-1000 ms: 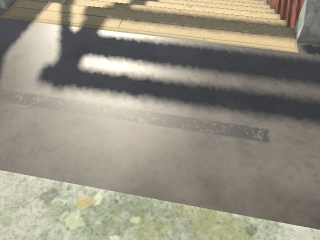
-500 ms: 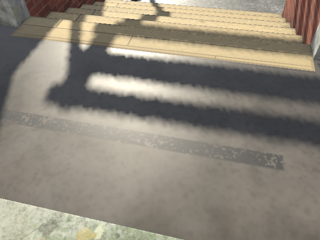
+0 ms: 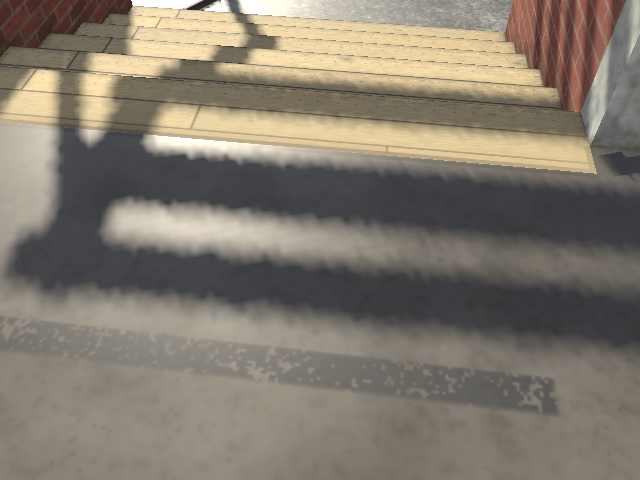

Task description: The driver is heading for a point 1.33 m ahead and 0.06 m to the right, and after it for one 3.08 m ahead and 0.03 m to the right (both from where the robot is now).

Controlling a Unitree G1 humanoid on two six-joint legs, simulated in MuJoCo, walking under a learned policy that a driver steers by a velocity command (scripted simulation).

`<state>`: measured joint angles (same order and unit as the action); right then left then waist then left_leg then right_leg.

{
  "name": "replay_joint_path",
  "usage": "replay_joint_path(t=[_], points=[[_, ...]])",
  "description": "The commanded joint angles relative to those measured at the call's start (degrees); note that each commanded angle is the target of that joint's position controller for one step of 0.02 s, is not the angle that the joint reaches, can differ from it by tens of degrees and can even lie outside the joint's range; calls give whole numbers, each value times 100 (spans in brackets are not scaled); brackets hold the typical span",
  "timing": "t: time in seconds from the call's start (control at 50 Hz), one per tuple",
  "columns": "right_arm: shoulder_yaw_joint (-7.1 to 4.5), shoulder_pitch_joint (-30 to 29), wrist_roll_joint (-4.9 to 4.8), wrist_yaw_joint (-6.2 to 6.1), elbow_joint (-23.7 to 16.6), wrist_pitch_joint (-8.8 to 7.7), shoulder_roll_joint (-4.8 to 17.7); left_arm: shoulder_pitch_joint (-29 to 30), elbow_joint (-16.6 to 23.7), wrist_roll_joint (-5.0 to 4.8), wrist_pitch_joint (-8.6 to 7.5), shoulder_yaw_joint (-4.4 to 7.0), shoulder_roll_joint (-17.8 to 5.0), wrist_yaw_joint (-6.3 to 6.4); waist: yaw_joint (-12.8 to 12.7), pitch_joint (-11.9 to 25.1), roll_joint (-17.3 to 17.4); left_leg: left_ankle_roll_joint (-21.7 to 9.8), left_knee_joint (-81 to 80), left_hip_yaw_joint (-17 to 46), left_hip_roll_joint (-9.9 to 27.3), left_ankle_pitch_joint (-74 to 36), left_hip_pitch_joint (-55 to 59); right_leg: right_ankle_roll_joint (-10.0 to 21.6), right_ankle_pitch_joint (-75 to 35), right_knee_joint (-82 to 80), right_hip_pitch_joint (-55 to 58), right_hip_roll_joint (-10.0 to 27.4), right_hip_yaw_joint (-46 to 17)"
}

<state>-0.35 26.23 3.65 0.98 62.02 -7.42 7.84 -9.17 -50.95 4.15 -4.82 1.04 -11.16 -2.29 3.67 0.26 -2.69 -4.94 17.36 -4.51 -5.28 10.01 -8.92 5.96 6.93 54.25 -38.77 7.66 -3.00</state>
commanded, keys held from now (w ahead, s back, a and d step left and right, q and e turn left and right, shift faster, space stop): w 0.60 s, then no key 0.40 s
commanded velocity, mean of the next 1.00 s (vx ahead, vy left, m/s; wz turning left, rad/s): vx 0.39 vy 0.00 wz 0.00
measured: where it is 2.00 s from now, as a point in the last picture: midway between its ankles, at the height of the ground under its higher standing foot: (355, 370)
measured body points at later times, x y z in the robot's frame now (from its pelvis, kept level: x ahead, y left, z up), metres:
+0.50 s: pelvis +0.34 -0.11 -0.13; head +0.38 -0.12 +0.32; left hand +0.46 +0.13 -0.27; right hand +0.25 -0.33 -0.28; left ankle +0.16 +0.05 -0.62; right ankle +0.39 -0.21 -0.86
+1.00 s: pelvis +0.57 -0.08 -0.14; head +0.60 -0.06 +0.31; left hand +0.61 +0.17 -0.29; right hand +0.70 -0.31 -0.26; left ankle +0.68 +0.00 -0.86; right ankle +0.53 -0.23 -0.82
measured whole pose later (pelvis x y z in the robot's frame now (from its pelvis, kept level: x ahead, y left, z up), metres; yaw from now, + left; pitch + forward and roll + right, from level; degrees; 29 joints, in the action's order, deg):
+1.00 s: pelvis +0.57 -0.08 -0.14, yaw +0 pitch +3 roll -1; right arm -1.9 7.4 1.6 0.3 51.3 -2.4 10.2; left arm -13.6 -58.6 -0.2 -0.6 2.1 -12.4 2.0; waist -0.7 -0.2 -1.2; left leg -3.9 27.9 -1.5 -2.2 4.4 -26.2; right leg -1.8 28.2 54.0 -24.6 2.2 -1.5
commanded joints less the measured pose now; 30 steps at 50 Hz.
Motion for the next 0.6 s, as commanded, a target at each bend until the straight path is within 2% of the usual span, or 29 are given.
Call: replay_joint_path(t=[0.02, 0.04, 0.06, 0.08, 0.1, 0.12, 0.14, 0.16, 0.18, 0.2, 0.22, 0.26, 0.28, 0.3, 0.32, 0.34, 0.36, 0.38, 0.4, 0.42, 0.44, 0.46, 0.48, 0.5, 0.52, 0.54, 0.56, 0.58, 0.6], points=[[-22, -293, 136, 182, -416, -168, 595, -443, 160, 92, 58, -77, 139, -138, -491, -109, 587, -1012, -686, 604, 1246, -1812, -1698, -168, -1670, -162, 1549, -184, 284], [-22, -193, 143, 231, -387, -155, 629, -480, 163, 100, 78, -35, -19, -168, -512, -147, 497, -1073, -506, 649, 1387, -2104, -1386, -209, -1743, -215, 1230, -177, 207], [5, -18, 119, 239, -346, -155, 559, -244, 282, 83, 76, 7, -164, -148, -436, -172, 443, -1102, -315, 765, 1525, -2305, -923, -236, -1598, -368, 884, -170, 189], [38, 515, 115, 100, -92, -189, 389, 174, 447, 58, 44, 15, -216, -71, -149, -296, 339, -1036, 92, 1085, 1695, -1749, 661, -255, -2332, -1139, -612, 170, -509], [65, 1126, 88, -12, 118, -159, 298, 489, 498, 40, 22, 20, -191, -1, 152, -289, 390, -1059, 367, 1325, 1886, -1608, 1840, -351, -2484, -1709, -1591, 211, -524], [74, 1701, 118, -102, 344, -109, 224, 863, 610, 36, 24, 7, -107, 31, 405, -399, 450, -1078, 593, 1579, 2056, -1399, 2525, -428, -2386, -2013, -2270, 254, -534], [82, 2055, 124, -138, 468, -42, 168, 1198, 687, 28, 21, -16, 11, 33, 546, -507, 453, -1075, 701, 1711, 2127, -1401, 2728, -458, -2283, -2187, -2551, 263, -438], [107, 1928, 54, -139, 418, 12, 92, 1258, 597, 23, 47, -93, 156, -6, 587, -576, 255, -865, 782, 1357, 1790, -808, 2160, -404, -2888, -2967, -1921, 330, -358], [146, 1814, 70, -47, 352, 67, 93, 1382, 647, 31, 84, -141, 312, -64, 568, -684, 441, -903, 553, 1257, 1592, -517, 999, -321, -3145, -2897, -788, 125, 57], [171, 1576, 136, 36, 264, 95, 126, 1393, 682, 16, 110, -155, 303, -115, 477, -799, 528, -906, 466, 1258, 1573, -173, 10, -257, -3217, -2605, 130, 89, 120], [166, 1328, 131, 89, 166, 80, 205, 1367, 707, 12, 149, -133, 163, -133, 352, -923, 397, -871, 493, 1249, 1606, 48, -424, -220, -3120, -2494, 508, 82, 87], [135, 1305, 41, 43, 131, 37, 375, 1562, 811, 35, 217, -92, -89, -130, 360, -1051, 260, -733, 682, 1334, 1660, 18, -53, -167, -2742, -2739, 534, 146, 29], [94, 1407, -23, -42, 137, 43, 453, 1644, 800, 73, 238, -84, -159, -112, 477, -1087, 222, -618, 883, 1341, 1609, 21, 385, -196, -2570, -3072, 419, 162, 51], [79, 1558, -40, -125, 172, 96, 476, 1668, 751, 101, 249, -100, -172, -107, 560, -1081, 238, -491, 1033, 1376, 1544, 84, 753, -214, -2529, -3400, 464, 204, 41], [45, 1652, -59, -180, 204, 178, 569, 1596, 639, 88, 220, -99, -189, -84, 600, -1065, 265, -400, 1162, 1429, 1531, 49, 965, -256, -2502, -3640, 670, 208, 76], [4, 1619, -37, -180, 168, 244, 683, 1401, 499, 61, 186, -48, -304, -47, 484, -952, 258, -302, 1431, 1422, 1504, -284, 1006, -277, -2352, -3753, 1151, 155, 151], [-41, 1418, 44, -98, 95, 303, 817, 690, 222, -69, 125, 110, -643, 2, 78, -547, 12, -126, 2182, 1133, 1268, -808, 825, -211, -2799, -3862, 2291, 31, 384], [-227, 605, -520, -278, -132, 351, 991, -660, -126, -978, 23, 418, -1256, 108, -612, -331, 119, 34, 4038, 894, 872, -895, -899, -391, -3021, -2590, 4057, -303, 510], [-69, 1196, -568, -261, 22, 203, 381, -2255, -593, -874, -21, 489, -1597, 126, -1079, 1202, -1009, 389, 6430, 516, 408, 1476, -2802, -19, -5166, -1212, 6807, 484, 168], [67, 1967, -845, -160, 139, 7, 153, -2753, -682, -752, -43, 484, -1655, 40, -1173, 2683, -1785, 546, 8814, 1077, 68, 3466, -3791, 918, -4846, -1273, 8061, 1505, -1683], [-14, 1660, -1032, -141, -46, -150, 372, -2994, -780, -727, 32, 506, -1502, -20, -1338, 3065, -1647, 513, 9290, 1411, 227, 3228, -4308, 1382, -2367, -2446, 7821, 1788, -2795], [-53, 649, -1059, -203, -416, -138, 413, -2503, -789, -639, 119, 370, -1046, 26, -1212, 2343, -972, 503, 9340, 946, 648, 2819, -4913, 1268, -614, -3165, 7054, 1753, -2811], [-70, -34, -931, -291, -716, -68, 389, -1735, -644, -553, 101, 263, -761, 92, -992, 1344, -286, 534, 9409, 487, 818, 2120, -5073, 1233, -862, -3591, 5679, 1666, -2585], [-92, -126, -754, -354, -828, 50, 323, -1269, -556, -462, 41, 206, -692, 114, -673, 1058, 219, 538, 9236, 490, 1004, 1735, -4663, 1328, -1456, -3552, 4532, 1686, -2271], [-105, -120, -570, -356, -880, 170, 186, -831, -499, -421, 0, 137, -551, 109, -340, 753, 522, 456, 8932, 593, 1174, 1554, -4161, 1183, -1750, -3545, 3436, 1521, -1854], [-122, -58, -554, -334, -908, 255, 87, -497, -449, -359, -43, 87, -461, 62, -60, 422, 508, 270, 8314, 825, 1374, 1281, -3855, 1002, -1217, -3742, 2623, 1317, -1518], [-162, -322, -647, -334, -1039, 305, 88, -290, -496, -413, -112, 19, -287, 55, 50, -107, 86, 122, 7455, 949, 1479, 860, -4001, 678, -827, -4019, 2144, 1022, -1115], [-203, -627, -596, -338, -1229, 274, 248, -223, -482, -435, -177, -2, -339, 119, 95, -454, -149, 158, 6229, 1002, 1514, 322, -3796, 537, -991, -4248, 1677, 713, -710], [-244, -797, -474, -336, -1299, 246, 378, -385, -549, -382, -176, 35, -479, 207, 60, -540, -172, 250, 5019, 750, 1358, -332, -3277, 534, -1154, -4413, 1290, 334, -183]])
Velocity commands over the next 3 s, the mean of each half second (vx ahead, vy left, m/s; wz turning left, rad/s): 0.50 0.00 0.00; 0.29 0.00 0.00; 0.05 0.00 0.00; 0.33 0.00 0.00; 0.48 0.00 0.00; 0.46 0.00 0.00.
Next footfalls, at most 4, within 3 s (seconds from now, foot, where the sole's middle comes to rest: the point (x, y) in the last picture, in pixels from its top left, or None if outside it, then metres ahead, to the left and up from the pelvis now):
0.38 right None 0.43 -0.21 -0.90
0.80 left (309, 410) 0.72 0.00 -0.90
1.12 right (408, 429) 0.66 -0.23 -0.90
2.20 right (378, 277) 1.11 -0.21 -0.90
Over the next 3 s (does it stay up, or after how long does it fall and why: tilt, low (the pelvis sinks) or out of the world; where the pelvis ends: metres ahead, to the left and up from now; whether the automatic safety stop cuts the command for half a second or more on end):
stays up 1.36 -0.06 -0.12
